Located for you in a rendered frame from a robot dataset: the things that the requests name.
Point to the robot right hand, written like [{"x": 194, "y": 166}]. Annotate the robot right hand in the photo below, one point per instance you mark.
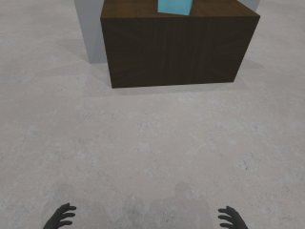
[{"x": 235, "y": 219}]

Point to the pedestal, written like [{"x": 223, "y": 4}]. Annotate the pedestal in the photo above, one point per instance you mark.
[{"x": 147, "y": 48}]

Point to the robot left hand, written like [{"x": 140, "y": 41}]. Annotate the robot left hand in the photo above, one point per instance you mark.
[{"x": 55, "y": 223}]

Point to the carton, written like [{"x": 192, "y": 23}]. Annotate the carton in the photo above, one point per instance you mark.
[{"x": 182, "y": 7}]

